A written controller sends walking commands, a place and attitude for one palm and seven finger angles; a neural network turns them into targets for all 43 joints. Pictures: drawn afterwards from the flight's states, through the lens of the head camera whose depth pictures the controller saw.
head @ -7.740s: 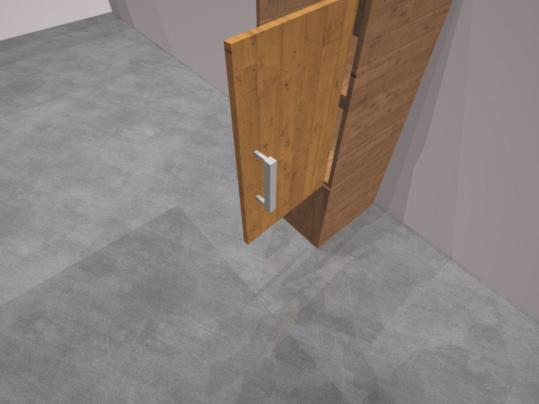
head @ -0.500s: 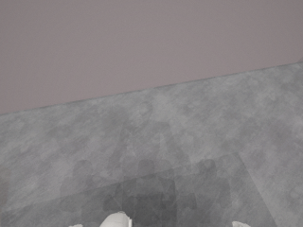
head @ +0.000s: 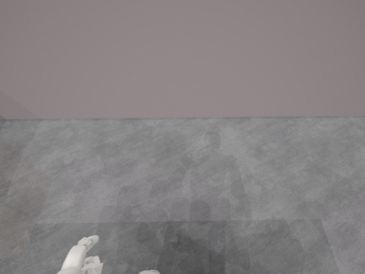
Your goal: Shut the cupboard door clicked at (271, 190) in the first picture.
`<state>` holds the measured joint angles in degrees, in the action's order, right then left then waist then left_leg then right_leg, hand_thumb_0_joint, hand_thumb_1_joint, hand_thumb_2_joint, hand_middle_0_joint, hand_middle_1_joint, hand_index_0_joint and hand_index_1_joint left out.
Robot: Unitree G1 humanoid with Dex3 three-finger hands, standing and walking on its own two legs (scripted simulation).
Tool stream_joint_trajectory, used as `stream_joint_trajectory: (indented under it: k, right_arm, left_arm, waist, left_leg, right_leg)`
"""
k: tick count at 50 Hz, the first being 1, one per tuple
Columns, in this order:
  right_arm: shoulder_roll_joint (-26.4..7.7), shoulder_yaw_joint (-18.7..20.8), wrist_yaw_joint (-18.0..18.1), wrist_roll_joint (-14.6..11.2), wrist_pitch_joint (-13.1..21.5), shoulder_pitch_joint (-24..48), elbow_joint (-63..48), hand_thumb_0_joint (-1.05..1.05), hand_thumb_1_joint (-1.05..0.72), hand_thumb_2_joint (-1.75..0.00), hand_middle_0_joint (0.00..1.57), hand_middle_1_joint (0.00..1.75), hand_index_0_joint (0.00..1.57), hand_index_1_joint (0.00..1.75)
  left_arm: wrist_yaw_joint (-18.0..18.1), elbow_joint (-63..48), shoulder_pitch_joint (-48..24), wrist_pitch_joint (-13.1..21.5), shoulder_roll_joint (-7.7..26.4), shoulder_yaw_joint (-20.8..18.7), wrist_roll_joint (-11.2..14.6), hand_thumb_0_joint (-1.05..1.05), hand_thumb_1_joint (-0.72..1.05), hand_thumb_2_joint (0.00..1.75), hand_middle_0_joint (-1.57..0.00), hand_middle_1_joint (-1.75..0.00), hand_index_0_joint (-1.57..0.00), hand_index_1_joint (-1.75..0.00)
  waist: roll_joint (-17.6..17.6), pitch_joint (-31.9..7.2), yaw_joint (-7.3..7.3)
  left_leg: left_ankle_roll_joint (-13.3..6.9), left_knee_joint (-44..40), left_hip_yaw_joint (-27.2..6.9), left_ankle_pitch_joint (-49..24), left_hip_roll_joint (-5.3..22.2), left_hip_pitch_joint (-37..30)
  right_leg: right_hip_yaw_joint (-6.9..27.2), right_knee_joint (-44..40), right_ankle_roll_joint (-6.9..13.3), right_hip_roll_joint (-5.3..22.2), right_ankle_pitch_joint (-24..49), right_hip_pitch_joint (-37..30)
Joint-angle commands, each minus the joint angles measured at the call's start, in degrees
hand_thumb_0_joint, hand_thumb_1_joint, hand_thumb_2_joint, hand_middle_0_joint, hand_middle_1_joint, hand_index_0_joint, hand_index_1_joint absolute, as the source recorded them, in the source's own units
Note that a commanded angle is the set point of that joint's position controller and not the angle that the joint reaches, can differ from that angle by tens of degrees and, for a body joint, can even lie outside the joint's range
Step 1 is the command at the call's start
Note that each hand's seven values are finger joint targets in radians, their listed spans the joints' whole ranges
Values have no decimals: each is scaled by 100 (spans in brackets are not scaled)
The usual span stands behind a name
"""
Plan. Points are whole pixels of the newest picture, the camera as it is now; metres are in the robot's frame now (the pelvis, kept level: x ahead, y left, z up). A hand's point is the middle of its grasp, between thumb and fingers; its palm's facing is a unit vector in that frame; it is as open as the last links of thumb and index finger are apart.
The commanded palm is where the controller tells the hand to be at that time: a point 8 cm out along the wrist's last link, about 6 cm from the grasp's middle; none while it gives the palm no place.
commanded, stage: walk to a spot facing it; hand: left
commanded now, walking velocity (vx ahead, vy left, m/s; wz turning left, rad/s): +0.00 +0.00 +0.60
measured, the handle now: out of the picture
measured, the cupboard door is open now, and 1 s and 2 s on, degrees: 94 94 94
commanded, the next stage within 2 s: none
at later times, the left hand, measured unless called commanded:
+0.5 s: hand out of the picture -0.04 +0.22 -0.19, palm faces +0.37 -0.90 -0.24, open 7.4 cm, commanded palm none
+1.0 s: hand (88, 235) +0.22 +0.25 -0.14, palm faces +0.51 -0.83 -0.21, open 7.4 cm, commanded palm none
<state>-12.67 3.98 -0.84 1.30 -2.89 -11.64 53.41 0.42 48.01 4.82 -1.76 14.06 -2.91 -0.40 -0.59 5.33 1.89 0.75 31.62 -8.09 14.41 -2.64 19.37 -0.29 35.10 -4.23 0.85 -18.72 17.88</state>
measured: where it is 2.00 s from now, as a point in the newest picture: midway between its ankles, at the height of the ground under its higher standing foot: (134, 205)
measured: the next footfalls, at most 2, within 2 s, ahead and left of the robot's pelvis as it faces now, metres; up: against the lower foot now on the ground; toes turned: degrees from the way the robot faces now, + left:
right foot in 0.02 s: +0.03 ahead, -0.12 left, +0.00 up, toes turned +0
left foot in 0.44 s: +0.02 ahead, +0.11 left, +0.00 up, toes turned +25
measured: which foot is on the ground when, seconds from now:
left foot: down 0.00-0.02, up 0.04-0.42, down 0.44-0.90, up 0.92-1.00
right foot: up 0.00-0.00, down 0.02-0.44, up 0.46-0.88, down 0.90-1.00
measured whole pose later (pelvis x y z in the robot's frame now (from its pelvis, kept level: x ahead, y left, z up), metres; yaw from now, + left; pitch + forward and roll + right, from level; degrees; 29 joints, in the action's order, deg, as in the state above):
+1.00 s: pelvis +0.19 +0.02 +0.00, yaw +35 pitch +1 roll +0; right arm -13.3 4.2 -1.0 1.1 -0.2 -17.1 60.4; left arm -1.3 49.5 4.7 3.6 10.2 -2.1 -1.4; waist -1.8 6.6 2.9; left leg -0.5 64.5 -1.7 25.6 0.8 20.9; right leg -8.8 34.1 1.0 4.2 -15.8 19.0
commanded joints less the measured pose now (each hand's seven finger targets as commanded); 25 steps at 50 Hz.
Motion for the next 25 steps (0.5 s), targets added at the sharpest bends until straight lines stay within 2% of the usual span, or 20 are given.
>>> stream_joint_trajectory:
  k: [1, 2, 3, 4, 5, 6, 7, 10, 13, 14, 16, 18, 19, 20, 21, 22, 23, 24, 25]
  right_arm:
    - [-686, 267, 40, -82, 119, 298, -749, 0, -90, -90, 20, 30, 20, 30]
    - [-817, 290, 40, -6, 55, 306, -615, 0, -90, -90, 20, 30, 20, 30]
    - [-769, 306, 32, -26, 11, 249, -537, 0, -90, -90, 20, 30, 20, 30]
    - [-740, 270, -3, -18, -14, 219, -407, 0, -90, -90, 20, 30, 20, 30]
    - [-650, 236, -37, -26, -36, 220, -385, 0, -90, -90, 20, 30, 20, 30]
    - [-595, 202, -57, -36, -50, 234, -375, 0, -90, -90, 20, 30, 20, 30]
    - [-573, 187, -71, -39, -66, 328, -376, 0, -90, -90, 20, 30, 20, 30]
    - [-489, 134, -88, -48, -65, 625, -411, 0, -90, -90, 20, 30, 20, 30]
    - [-408, 74, -105, -58, -32, 906, -471, 0, -90, -90, 20, 30, 20, 30]
    - [-392, 50, -107, -59, -11, 917, -506, 0, -90, -90, 20, 30, 20, 30]
    - [-409, 27, -130, -55, 32, 1038, -579, 0, -90, -90, 20, 30, 20, 30]
    - [-441, 16, -153, -44, 103, 1040, -622, 0, -90, -90, 20, 30, 20, 30]
    - [-489, 17, -146, -29, 152, 852, -587, 0, -90, -90, 20, 30, 20, 30]
    - [-595, 45, -131, -9, 188, 528, -505, 0, -90, -90, 20, 30, 20, 30]
    - [-914, 140, -103, 8, 234, -78, -374, 0, -90, -90, 20, 30, 20, 30]
    - [-1706, 355, -56, 88, 276, -787, -237, 0, -90, -90, 20, 30, 20, 30]
    - [-1831, 351, 12, 26, 269, -1347, -63, 0, -90, -90, 20, 30, 20, 30]
    - [-1721, 300, 94, 28, 300, -1211, -79, 0, -90, -90, 20, 30, 20, 30]
    - [-1533, 250, 133, 25, 332, -799, -236, 0, -90, -90, 20, 30, 20, 30]
  left_arm:
    - [171, -244, 972, 205, 1400, -307, -137, 0, 90, 90, -20, -30, -20, -30]
    - [198, -259, 798, 247, 1081, -254, -83, 0, 90, 90, -20, -30, -20, -30]
    - [218, -312, 551, 227, 917, -232, -66, 0, 90, 90, -20, -30, -20, -30]
    - [201, -333, 330, 234, 695, -163, -50, 0, 90, 90, -20, -30, -20, -30]
    - [186, -344, 336, 252, 611, -135, -47, 0, 90, 90, -20, -30, -20, -30]
    - [177, -322, 409, 267, 610, -132, -52, 0, 90, 90, -20, -30, -20, -30]
    - [176, -284, 543, 273, 621, -141, -53, 0, 90, 90, -20, -30, -20, -30]
    - [182, -147, 907, 275, 730, -190, -77, 0, 90, 90, -20, -30, -20, -30]
    - [167, -9, 1147, 262, 808, -236, -109, 0, 90, 90, -20, -30, -20, -30]
    - [162, 10, 1190, 270, 883, -269, -113, 0, 90, 90, -20, -30, -20, -30]
    - [122, 98, 1252, 276, 990, -304, -120, 0, 90, 90, -20, -30, -20, -30]
    - [67, 217, 1308, 305, 1028, -321, -138, 0, 90, 90, -20, -30, -20, -30]
    - [37, 217, 1209, 326, 1083, -345, -125, 0, 90, 90, -20, -30, -20, -30]
    - [0, 213, 1084, 329, 1117, -363, -93, 0, 90, 90, -20, -30, -20, -30]
    - [-53, 154, 929, 321, 1030, -354, -50, 0, 90, 90, -20, -30, -20, -30]
    - [-143, -154, 657, 312, 592, -252, -12, 0, 90, 90, -20, -30, -20, -30]
    - [-115, -497, -135, 266, 642, -159, -89, 0, 90, 90, -20, -30, -20, -30]
    - [-76, -513, -373, 295, 589, -189, -84, 0, 90, 90, -20, -30, -20, -30]
    - [-96, -388, -268, 289, 595, -209, -71, 0, 90, 90, -20, -30, -20, -30]
  waist:
    - [1615, -964, -471]
    - [1506, -824, -345]
    - [1406, -740, -194]
    - [1277, -564, -76]
    - [1173, -553, -46]
    - [1202, -599, -58]
    - [1264, -600, -123]
    - [1046, -681, -292]
    - [1153, -671, -426]
    - [1193, -731, -434]
    - [1245, -693, -503]
    - [1212, -676, -470]
    - [1081, -742, -319]
    - [906, -808, -111]
    - [270, -1029, 262]
    - [-1729, -1212, 656]
    - [-1271, -1033, 849]
    - [-873, -874, 731]
    - [-748, -532, 487]
  left_leg:
    - [175, 2438, 502, 2188, -208, 1615]
    - [158, 3353, 251, 1978, 106, 1586]
    - [210, 3793, 325, 1704, 212, 1608]
    - [273, 4013, 434, 1266, 366, 1605]
    - [325, 3985, 554, 1029, 382, 1553]
    - [362, 3811, 672, 930, 376, 1521]
    - [382, 3624, 759, 883, 393, 1490]
    - [407, 2805, 981, 1008, 400, 1370]
    - [353, 1927, 1208, 1107, 352, 1078]
    - [311, 1638, 1268, 1103, 375, 1018]
    - [224, 1284, 1418, 1130, 368, 772]
    - [114, 802, 1542, 1148, 369, 448]
    - [55, 383, 1656, 967, 322, 42]
    - [-36, -109, 1726, 645, 226, -745]
    - [-297, -678, 1222, 374, 471, -2040]
    - [-1136, -1162, -1545, -79, 2303, -3127]
    - [-1535, -1418, -2223, -409, 2794, -2930]
    - [-1522, -1495, -2142, -198, 2684, -2452]
    - [-1411, -1658, -1807, 119, 2435, -1915]
  right_leg:
    - [2159, -1998, 1216, 2804, 1532, -1733]
    - [1885, -1878, 1324, 2582, 2038, -1312]
    - [1526, -1712, 1297, 2320, 2457, -1229]
    - [808, -1528, 1234, 1957, 2915, -1195]
    - [368, -1448, 1137, 1744, 3248, -1176]
    - [109, -1420, 1048, 1653, 3450, -1306]
    - [-9, -1422, 1014, 1640, 3524, -1385]
    - [-188, -1317, 1050, 1759, 3786, -1817]
    - [-328, -1154, 1062, 1834, 4057, -1917]
    - [-354, -1138, 1076, 1917, 3913, -2021]
    - [-350, -1246, 1066, 2074, 3162, -1898]
    - [-326, -1208, 1017, 2182, 2370, -1758]
    - [-482, -1005, 947, 2186, 2183, -1577]
    - [-746, -537, 773, 2049, 1938, -1061]
    - [-1086, 635, 469, 1781, 1612, -42]
    - [-1400, 2545, 1, 744, -1363, 1961]
    - [-476, 3267, 68, 680, -1741, 2644]
    - [-128, 3584, 79, 748, -1393, 2715]
    - [33, 3623, 58, 827, -973, 2622]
